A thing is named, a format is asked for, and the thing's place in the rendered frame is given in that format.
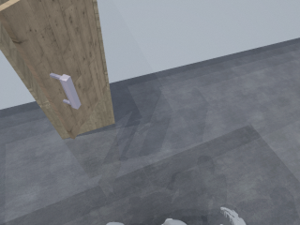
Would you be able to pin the right robot hand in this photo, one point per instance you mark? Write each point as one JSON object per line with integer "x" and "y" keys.
{"x": 231, "y": 216}

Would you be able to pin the cupboard door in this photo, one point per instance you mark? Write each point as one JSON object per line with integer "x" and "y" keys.
{"x": 59, "y": 37}

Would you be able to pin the handle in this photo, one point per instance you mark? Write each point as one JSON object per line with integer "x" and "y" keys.
{"x": 69, "y": 88}

